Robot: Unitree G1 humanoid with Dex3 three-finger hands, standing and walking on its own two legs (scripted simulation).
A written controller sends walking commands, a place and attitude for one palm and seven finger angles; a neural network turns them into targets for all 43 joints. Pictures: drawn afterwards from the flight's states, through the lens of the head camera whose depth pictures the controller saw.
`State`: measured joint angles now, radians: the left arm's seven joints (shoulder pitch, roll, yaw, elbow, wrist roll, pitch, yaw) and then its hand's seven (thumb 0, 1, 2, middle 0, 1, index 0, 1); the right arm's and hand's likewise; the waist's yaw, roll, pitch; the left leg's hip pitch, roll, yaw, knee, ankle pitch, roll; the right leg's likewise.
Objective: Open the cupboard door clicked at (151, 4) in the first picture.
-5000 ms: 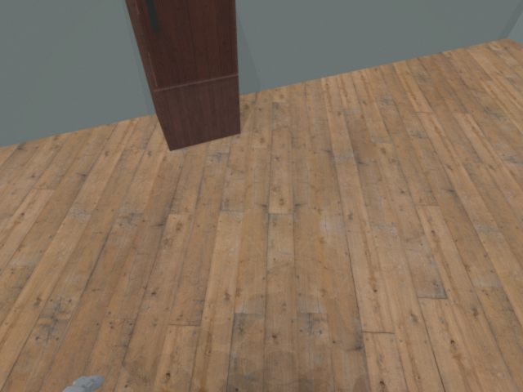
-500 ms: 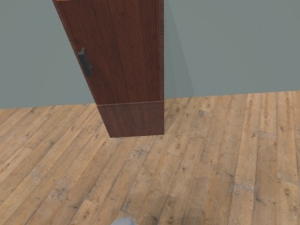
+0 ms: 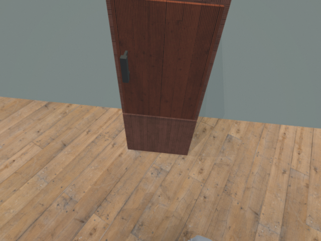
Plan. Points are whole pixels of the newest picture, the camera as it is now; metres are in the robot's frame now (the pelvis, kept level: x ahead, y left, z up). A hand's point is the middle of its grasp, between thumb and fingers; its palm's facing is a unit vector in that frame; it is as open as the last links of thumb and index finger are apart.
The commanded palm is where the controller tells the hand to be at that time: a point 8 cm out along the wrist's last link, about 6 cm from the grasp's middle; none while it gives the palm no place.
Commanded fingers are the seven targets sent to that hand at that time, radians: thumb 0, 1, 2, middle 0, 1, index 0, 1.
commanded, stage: take the last steps up to it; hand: left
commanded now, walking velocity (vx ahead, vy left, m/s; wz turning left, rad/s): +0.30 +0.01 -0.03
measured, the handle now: (126, 66) +0.78 +0.22 -0.02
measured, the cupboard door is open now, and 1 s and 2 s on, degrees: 0 0 0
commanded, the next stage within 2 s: come to a stop and stand still in 0.48 s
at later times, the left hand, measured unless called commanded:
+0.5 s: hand (113, 216) +0.22 +0.16 -0.16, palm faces +0.04 -0.97 -0.23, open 7.2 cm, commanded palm none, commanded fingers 0.00 0.90 0.90 -0.20 -0.30 -0.20 -0.30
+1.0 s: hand (106, 203) +0.26 +0.19 -0.18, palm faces +0.01 -0.97 -0.24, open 7.4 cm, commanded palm none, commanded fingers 0.00 0.90 0.90 -0.20 -0.30 -0.20 -0.30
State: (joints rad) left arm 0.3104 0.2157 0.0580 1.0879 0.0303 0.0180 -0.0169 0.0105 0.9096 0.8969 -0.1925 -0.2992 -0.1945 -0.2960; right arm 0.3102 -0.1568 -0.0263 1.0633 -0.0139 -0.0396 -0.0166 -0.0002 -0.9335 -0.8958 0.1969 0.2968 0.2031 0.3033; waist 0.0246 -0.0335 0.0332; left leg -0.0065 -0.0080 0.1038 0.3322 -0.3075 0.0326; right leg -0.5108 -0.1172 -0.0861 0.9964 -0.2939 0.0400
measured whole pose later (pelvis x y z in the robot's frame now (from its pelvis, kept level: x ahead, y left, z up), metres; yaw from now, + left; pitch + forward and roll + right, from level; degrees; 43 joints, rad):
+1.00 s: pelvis +0.21 -0.01 +0.00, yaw -3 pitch +0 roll -1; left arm 0.22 0.21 0.07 1.02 0.02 0.06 0.02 0.00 0.91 0.90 -0.19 -0.30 -0.20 -0.30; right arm 0.10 -0.15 -0.05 1.03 -0.02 0.02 -0.04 -0.01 -0.92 -0.90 0.20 0.30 0.21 0.30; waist 0.01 -0.01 0.10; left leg -0.30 0.09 0.13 0.47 -0.16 0.00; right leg -0.38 -0.04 -0.03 0.89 -0.48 0.04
